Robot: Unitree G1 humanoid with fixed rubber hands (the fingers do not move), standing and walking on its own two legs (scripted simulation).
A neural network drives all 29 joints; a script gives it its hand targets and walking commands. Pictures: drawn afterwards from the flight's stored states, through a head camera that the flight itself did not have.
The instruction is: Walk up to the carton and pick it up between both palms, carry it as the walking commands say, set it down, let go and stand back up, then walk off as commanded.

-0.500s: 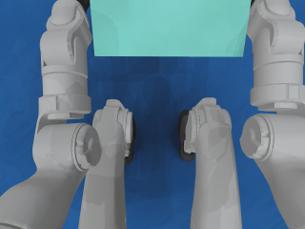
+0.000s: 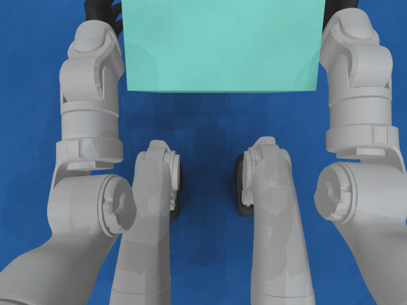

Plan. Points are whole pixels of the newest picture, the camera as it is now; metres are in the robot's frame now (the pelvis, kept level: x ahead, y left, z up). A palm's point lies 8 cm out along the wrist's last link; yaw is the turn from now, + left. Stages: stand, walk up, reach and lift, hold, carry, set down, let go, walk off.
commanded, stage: reach and lift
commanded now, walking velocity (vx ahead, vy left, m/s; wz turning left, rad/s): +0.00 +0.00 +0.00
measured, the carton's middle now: (218, 28) +0.54 -0.02 -0.13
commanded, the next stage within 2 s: none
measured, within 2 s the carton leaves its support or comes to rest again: neither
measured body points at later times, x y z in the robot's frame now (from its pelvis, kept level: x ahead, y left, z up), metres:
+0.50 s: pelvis +0.01 +0.00 +0.05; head +0.28 -0.02 +0.40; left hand +0.51 +0.15 +0.00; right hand +0.52 -0.19 -0.01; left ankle +0.14 +0.13 -0.48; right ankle +0.15 -0.12 -0.48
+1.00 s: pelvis +0.08 +0.00 +0.14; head +0.21 -0.03 +0.57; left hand +0.50 +0.15 +0.12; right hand +0.49 -0.19 +0.11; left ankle +0.14 +0.13 -0.48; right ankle +0.15 -0.12 -0.48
